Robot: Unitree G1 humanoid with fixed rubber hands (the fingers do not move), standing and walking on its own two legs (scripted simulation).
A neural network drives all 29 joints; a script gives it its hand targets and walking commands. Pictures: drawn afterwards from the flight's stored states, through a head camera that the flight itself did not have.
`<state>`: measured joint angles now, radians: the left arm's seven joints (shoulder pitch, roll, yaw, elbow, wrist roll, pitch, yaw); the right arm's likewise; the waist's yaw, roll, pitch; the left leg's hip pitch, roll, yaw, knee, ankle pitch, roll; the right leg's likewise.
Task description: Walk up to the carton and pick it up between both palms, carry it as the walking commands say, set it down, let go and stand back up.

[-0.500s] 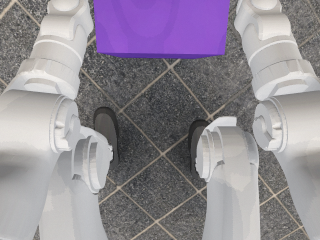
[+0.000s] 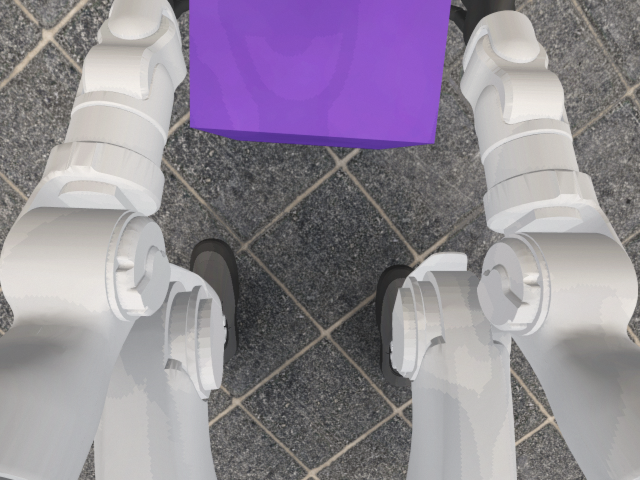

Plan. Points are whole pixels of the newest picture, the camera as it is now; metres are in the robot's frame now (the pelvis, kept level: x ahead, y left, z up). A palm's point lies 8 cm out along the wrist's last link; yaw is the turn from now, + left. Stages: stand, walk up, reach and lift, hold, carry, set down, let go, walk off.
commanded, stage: reach and lift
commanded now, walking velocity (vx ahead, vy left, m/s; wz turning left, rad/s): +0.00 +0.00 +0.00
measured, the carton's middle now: (315, 50) +0.53 +0.00 -0.24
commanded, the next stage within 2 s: none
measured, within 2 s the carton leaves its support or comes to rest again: neither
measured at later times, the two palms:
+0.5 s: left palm out of the picture +0.54 +0.14 -0.09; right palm out of the picture +0.54 -0.16 -0.09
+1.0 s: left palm out of the picture +0.53 +0.14 -0.03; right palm out of the picture +0.53 -0.15 -0.03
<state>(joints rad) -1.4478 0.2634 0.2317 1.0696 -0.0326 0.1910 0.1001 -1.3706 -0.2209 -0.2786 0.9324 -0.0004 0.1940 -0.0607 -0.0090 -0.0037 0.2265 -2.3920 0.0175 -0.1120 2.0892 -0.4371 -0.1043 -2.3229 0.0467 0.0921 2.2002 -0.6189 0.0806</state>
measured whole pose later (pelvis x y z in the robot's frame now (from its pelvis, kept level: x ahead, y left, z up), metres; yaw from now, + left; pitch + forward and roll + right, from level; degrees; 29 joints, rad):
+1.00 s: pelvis +0.00 +0.00 +0.07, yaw -1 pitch +49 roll +1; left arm -1.18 0.05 0.45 0.68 0.18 0.36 0.08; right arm -1.20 -0.08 -0.42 0.71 -0.18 0.36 -0.06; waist 0.00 -0.01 -0.09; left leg -2.29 0.02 -0.10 1.84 -0.42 -0.09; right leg -2.23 0.04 0.09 1.93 -0.56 0.08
